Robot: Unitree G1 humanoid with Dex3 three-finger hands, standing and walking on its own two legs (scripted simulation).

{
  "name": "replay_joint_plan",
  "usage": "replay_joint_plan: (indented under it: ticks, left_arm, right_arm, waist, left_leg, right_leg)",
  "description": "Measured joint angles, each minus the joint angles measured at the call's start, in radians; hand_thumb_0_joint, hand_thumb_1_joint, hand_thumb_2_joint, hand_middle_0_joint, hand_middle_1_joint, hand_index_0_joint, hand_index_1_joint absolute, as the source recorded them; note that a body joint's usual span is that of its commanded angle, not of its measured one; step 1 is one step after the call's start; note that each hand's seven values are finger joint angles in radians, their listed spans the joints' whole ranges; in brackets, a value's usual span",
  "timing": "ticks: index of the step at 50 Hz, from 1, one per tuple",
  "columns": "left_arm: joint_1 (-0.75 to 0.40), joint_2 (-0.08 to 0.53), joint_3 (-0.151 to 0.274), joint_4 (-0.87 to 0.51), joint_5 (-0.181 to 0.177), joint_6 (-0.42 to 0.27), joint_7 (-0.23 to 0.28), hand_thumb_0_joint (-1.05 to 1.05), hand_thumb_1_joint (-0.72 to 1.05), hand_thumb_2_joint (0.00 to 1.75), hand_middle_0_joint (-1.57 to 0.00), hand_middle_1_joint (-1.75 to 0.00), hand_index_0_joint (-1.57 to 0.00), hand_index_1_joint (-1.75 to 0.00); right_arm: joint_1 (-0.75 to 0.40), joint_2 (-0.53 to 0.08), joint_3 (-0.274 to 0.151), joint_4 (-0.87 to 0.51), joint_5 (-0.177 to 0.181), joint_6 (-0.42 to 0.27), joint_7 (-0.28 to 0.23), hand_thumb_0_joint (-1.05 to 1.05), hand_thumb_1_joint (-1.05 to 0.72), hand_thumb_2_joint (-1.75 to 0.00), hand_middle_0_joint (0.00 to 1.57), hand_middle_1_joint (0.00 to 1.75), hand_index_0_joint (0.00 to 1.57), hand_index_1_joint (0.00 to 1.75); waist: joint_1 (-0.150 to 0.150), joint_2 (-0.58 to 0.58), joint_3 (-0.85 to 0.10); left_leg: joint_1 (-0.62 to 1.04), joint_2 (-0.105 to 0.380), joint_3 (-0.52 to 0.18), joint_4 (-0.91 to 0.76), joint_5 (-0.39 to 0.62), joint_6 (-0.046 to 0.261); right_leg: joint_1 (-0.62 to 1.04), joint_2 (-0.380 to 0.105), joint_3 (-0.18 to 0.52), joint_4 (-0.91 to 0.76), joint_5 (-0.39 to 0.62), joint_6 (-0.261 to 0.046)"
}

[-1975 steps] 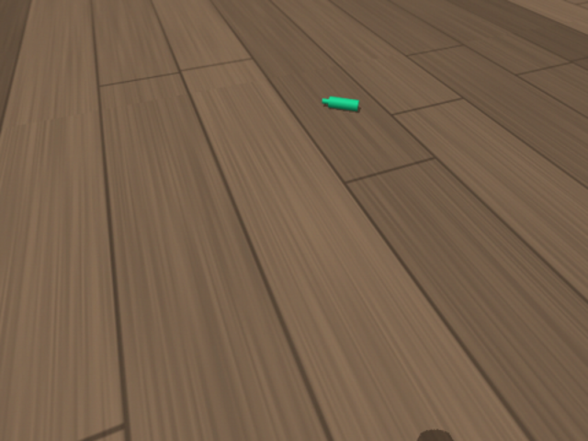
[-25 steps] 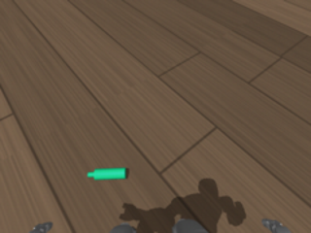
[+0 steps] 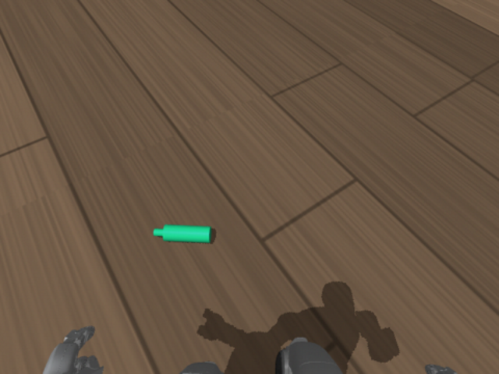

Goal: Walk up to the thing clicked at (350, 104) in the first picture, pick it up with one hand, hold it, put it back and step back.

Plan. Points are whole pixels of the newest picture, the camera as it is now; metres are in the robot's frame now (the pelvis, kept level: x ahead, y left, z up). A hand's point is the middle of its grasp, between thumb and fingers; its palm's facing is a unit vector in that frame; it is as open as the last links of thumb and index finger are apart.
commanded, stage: step back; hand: left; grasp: from above
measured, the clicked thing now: (182, 233) +0.65 +0.28 -0.72
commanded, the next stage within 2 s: none
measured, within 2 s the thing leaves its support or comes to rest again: neither
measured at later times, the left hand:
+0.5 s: hand out of the picture -0.09 +0.25 -0.12, palm faces -0.07 -0.90 -0.44, open 7.4 cm
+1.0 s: hand out of the picture -0.25 +0.29 -0.14, palm faces +0.01 -0.92 -0.38, open 7.4 cm
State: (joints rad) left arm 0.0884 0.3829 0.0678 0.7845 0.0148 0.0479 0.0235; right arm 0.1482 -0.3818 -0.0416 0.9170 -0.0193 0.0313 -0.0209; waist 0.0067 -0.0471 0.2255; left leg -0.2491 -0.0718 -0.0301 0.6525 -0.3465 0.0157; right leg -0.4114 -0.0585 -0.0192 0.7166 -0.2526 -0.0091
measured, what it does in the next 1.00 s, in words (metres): walks backwards: right foot, then left foot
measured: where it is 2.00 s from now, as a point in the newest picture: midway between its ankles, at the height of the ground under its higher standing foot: outside the picture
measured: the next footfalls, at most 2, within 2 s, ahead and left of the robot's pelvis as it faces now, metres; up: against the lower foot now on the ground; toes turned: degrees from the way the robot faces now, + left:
right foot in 0.36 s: -0.12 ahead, -0.13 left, +0.00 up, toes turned -2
left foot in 0.76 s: -0.26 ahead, +0.13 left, +0.00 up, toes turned -1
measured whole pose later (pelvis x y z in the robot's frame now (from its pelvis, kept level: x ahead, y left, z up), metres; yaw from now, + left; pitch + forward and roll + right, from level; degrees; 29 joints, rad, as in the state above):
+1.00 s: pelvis -0.35 +0.02 +0.02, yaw +0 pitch -2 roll -1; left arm 0.15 0.39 0.07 0.86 0.01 0.06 0.03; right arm 0.16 -0.36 -0.04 0.87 -0.04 0.06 0.00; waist 0.00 -0.02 0.14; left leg -0.31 0.00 -0.02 0.58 -0.23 0.03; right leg -0.45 0.10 0.12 1.19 -0.47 0.01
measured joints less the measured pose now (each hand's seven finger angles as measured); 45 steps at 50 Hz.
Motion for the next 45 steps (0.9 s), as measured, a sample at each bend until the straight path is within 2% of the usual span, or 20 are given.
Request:
replay_joint_plan:
  ticks: [2, 4, 6, 9, 12, 16, 18, 19, 20, 22, 23, 25, 28, 32, 35, 38, 40, 41, 43, 45]
  left_arm:
    - [0.005, 0.001, 0.002, 0.017, -0.003, 0.014, 0.0, 0.0, 0.9, 0.9, -0.21, -0.3, -0.2, -0.3]
    - [0.012, -0.007, 0.001, 0.041, 0.002, 0.025, 0.001, 0.0, 0.9, 0.9, -0.21, -0.3, -0.2, -0.3]
    - [0.026, -0.006, 0.002, 0.05, -0.004, 0.025, -0.001, 0.0, 0.9, 0.9, -0.21, -0.3, -0.2, -0.3]
    - [0.051, 0.002, 0.01, 0.049, -0.008, 0.015, -0.003, 0.0, 0.9, 0.9, -0.21, -0.3, -0.2, -0.3]
    - [0.07, 0.01, 0.014, 0.051, -0.005, 0.008, -0.003, 0.0, 0.9, 0.9, -0.21, -0.3, -0.2, -0.3]
    - [0.09, 0.015, 0.011, 0.066, -0.002, -0.001, -0.006, 0.0, 0.9, 0.9, -0.21, -0.3, -0.2, -0.3]
    - [0.092, 0.005, 0.011, 0.087, 0.003, -0.011, -0.007, 0.0, 0.9, 0.9, -0.21, -0.3, -0.2, -0.3]
    - [0.086, -0.015, 0.008, 0.102, 0.008, -0.014, -0.007, 0.0, 0.9, 0.9, -0.21, -0.3, -0.2, -0.3]
    - [0.092, -0.03, 0.004, 0.106, 0.015, -0.016, -0.012, 0.0, 0.9, 0.9, -0.21, -0.3, -0.2, -0.3]
    - [0.121, -0.034, -0.004, 0.097, 0.023, -0.014, -0.022, 0.0, 0.9, 0.9, -0.21, -0.3, -0.2, -0.3]
    - [0.134, -0.034, -0.004, 0.095, 0.024, -0.012, -0.022, 0.0, 0.9, 0.9, -0.21, -0.3, -0.2, -0.3]
    - [0.145, -0.041, -0.003, 0.096, 0.024, -0.005, -0.018, 0.0, 0.9, 0.9, -0.21, -0.3, -0.2, -0.31]
    - [0.125, -0.044, 0.006, 0.086, 0.027, 0.0, -0.014, 0.0, 0.9, 0.9, -0.21, -0.3, -0.2, -0.31]
    - [0.073, -0.039, 0.008, 0.032, 0.03, -0.013, -0.002, 0.0, 0.9, 0.9, -0.21, -0.3, -0.2, -0.31]
    - [0.023, -0.027, 0.007, -0.003, 0.026, -0.017, 0.007, 0.0, 0.9, 0.9, -0.21, -0.3, -0.2, -0.31]
    - [-0.018, -0.005, 0.0, -0.019, 0.017, -0.009, 0.01, 0.0, 0.9, 0.9, -0.21, -0.3, -0.2, -0.31]
    - [-0.032, 0.02, 0.001, -0.007, 0.011, 0.003, 0.011, 0.0, 0.9, 0.9, -0.21, -0.3, -0.2, -0.31]
    - [-0.026, 0.02, 0.001, 0.007, 0.006, 0.01, 0.014, 0.0, 0.9, 0.9, -0.21, -0.3, -0.2, -0.31]
    - [-0.009, 0.007, 0.0, 0.043, 0.007, 0.024, 0.015, 0.0, 0.9, 0.9, -0.21, -0.3, -0.2, -0.3]
    - [0.01, 0.002, 0.0, 0.066, -0.002, 0.03, 0.01, 0.0, 0.9, 0.9, -0.21, -0.3, -0.2, -0.3]
  right_arm:
    - [-0.001, 0.013, 0.004, -0.013, -0.01, 0.001, 0.014, 0.01, -0.91, -0.9, 0.2, 0.3, 0.2, 0.3]
    - [0.004, 0.014, 0.006, -0.026, -0.015, -0.002, 0.02, 0.01, -0.91, -0.9, 0.2, 0.3, 0.21, 0.3]
    - [0.006, 0.019, 0.009, -0.033, -0.019, -0.001, 0.017, 0.01, -0.91, -0.9, 0.2, 0.3, 0.21, 0.3]
    - [-0.008, 0.022, 0.01, -0.045, -0.013, -0.001, 0.013, 0.01, -0.91, -0.9, 0.2, 0.3, 0.21, 0.3]
    - [-0.035, 0.019, 0.009, -0.067, -0.006, -0.003, 0.011, 0.01, -0.9, -0.9, 0.2, 0.3, 0.21, 0.3]
    - [-0.078, 0.007, 0.007, -0.1, -0.008, 0.0, 0.015, 0.01, -0.9, -0.9, 0.2, 0.3, 0.21, 0.3]
    - [-0.096, -0.007, 0.002, -0.107, -0.005, 0.009, 0.018, 0.01, -0.9, -0.9, 0.2, 0.3, 0.21, 0.3]
    - [-0.102, -0.022, -0.005, -0.1, -0.001, 0.015, 0.018, 0.0, -0.9, -0.9, 0.2, 0.3, 0.21, 0.3]
    - [-0.097, -0.029, -0.011, -0.09, 0.004, 0.023, 0.017, 0.0, -0.91, -0.9, 0.2, 0.3, 0.21, 0.3]
    - [-0.07, -0.019, -0.017, -0.066, 0.006, 0.041, 0.01, 0.01, -0.91, -0.9, 0.2, 0.3, 0.21, 0.3]
    - [-0.056, -0.014, -0.016, -0.055, 0.006, 0.048, 0.011, 0.01, -0.91, -0.9, 0.2, 0.3, 0.21, 0.3]
    - [-0.025, -0.019, -0.016, -0.046, 0.012, 0.047, 0.015, 0.01, -0.91, -0.9, 0.2, 0.3, 0.2, 0.3]
    - [0.029, -0.036, -0.019, -0.037, 0.015, 0.034, 0.009, 0.01, -0.91, -0.9, 0.2, 0.3, 0.2, 0.3]
    - [0.079, -0.053, -0.019, -0.013, 0.01, 0.036, -0.001, 0.01, -0.91, -0.9, 0.2, 0.3, 0.2, 0.3]
    - [0.088, -0.044, -0.018, -0.003, 0.003, 0.042, -0.003, 0.01, -0.91, -0.9, 0.2, 0.3, 0.2, 0.3]
    - [0.086, -0.029, -0.017, -0.008, -0.002, 0.032, 0.007, 0.01, -0.91, -0.9, 0.2, 0.3, 0.2, 0.3]
    - [0.062, 0.001, -0.019, -0.003, -0.012, 0.03, 0.016, 0.01, -0.91, -0.9, 0.2, 0.3, 0.2, 0.3]
    - [0.059, 0.008, -0.015, -0.008, -0.018, 0.032, 0.025, 0.01, -0.91, -0.9, 0.2, 0.3, 0.2, 0.3]
    - [0.058, 0.009, -0.009, -0.016, -0.025, 0.033, 0.036, 0.01, -0.91, -0.9, 0.2, 0.3, 0.21, 0.3]
    - [0.058, 0.017, -0.003, -0.019, -0.033, 0.032, 0.032, 0.01, -0.91, -0.9, 0.2, 0.3, 0.21, 0.3]
  waist:
    - [0.004, -0.013, -0.009]
    - [-0.02, 0.016, -0.029]
    - [-0.021, 0.023, -0.052]
    - [-0.008, 0.02, -0.072]
    - [0.002, 0.023, -0.064]
    - [0.011, 0.036, -0.042]
    - [0.009, 0.066, -0.03]
    - [-0.004, 0.114, -0.015]
    - [-0.014, 0.143, -0.016]
    - [0.009, 0.118, -0.048]
    - [0.025, 0.096, -0.06]
    - [0.026, 0.081, -0.077]
    - [0.006, 0.09, -0.092]
    - [-0.008, 0.105, -0.073]
    - [-0.019, 0.093, -0.044]
    - [-0.031, 0.062, -0.028]
    - [-0.019, -0.014, 0.0]
    - [-0.017, -0.023, -0.005]
    - [-0.04, 0.009, -0.027]
    - [-0.052, 0.028, -0.054]
  left_leg:
    - [-0.007, 0.007, 0.015, 0.006, 0.009, 0.01]
    - [-0.021, 0.034, -0.01, -0.001, 0.029, 0.016]
    - [-0.026, 0.05, -0.013, -0.041, 0.067, 0.015]
    - [-0.046, 0.064, 0.002, -0.083, 0.118, 0.009]
    - [-0.079, 0.076, 0.017, -0.085, 0.15, 0.008]
    - [-0.139, 0.096, 0.047, -0.046, 0.177, -0.006]
    - [-0.176, 0.115, 0.045, -0.005, 0.184, -0.02]
    - [-0.186, 0.137, 0.015, 0.01, 0.189, -0.021]
    - [-0.2, 0.134, -0.02, 0.032, 0.142, -0.014]
    - [-0.243, 0.055, -0.066, 0.178, -0.047, -0.019]
    - [-0.258, 0.015, -0.079, 0.275, -0.086, -0.021]
    - [-0.269, -0.043, -0.121, 0.423, -0.082, -0.019]
    - [-0.247, -0.072, -0.158, 0.519, -0.06, -0.031]
    - [-0.149, -0.041, -0.139, 0.426, -0.121, -0.05]
    - [-0.074, -0.003, -0.089, 0.272, -0.17, -0.045]
    - [0.009, 0.033, -0.04, 0.056, -0.096, -0.018]
    - [0.023, -0.006, 0.003, 0.03, -0.042, -0.003]
    - [0.017, -0.004, 0.014, 0.036, -0.036, 0.002]
    - [-0.002, 0.03, -0.006, 0.04, -0.02, 0.013]
    - [-0.011, 0.053, -0.022, 0.0, 0.02, 0.014]
  right_leg:
    - [-0.024, 0.039, 0.052, 0.077, -0.144, -0.001]
    - [-0.05, 0.112, 0.091, 0.252, -0.264, 0.002]
    - [-0.069, 0.16, 0.134, 0.408, -0.272, 0.0]
    - [-0.053, 0.178, 0.165, 0.507, -0.245, 0.011]
    - [0.016, 0.151, 0.157, 0.419, -0.249, 0.036]
    - [0.133, 0.088, 0.11, 0.131, -0.235, 0.044]
    - [0.19, 0.085, 0.081, -0.024, -0.162, 0.025]
    - [0.201, 0.111, 0.055, -0.041, -0.141, 0.011]
    - [0.201, 0.124, 0.035, -0.046, -0.128, 0.002]
    - [0.165, 0.096, 0.055, -0.026, -0.117, -0.013]
    - [0.152, 0.078, 0.077, -0.031, -0.104, -0.016]
    - [0.143, 0.053, 0.09, -0.074, -0.061, -0.011]
    - [0.112, 0.037, 0.068, -0.122, -0.006, -0.003]
    - [0.058, 0.029, 0.028, -0.121, 0.036, 0.0]
    - [0.016, 0.008, -0.002, -0.094, 0.057, 0.007]
    - [-0.036, -0.019, -0.02, -0.047, 0.072, 0.024]
    - [-0.057, -0.047, 0.033, -0.011, 0.059, 0.023]
    - [-0.074, -0.027, 0.057, 0.03, -0.04, 0.017]
    - [-0.105, 0.055, 0.086, 0.208, -0.216, 0.015]
    - [-0.118, 0.124, 0.118, 0.389, -0.251, 0.01]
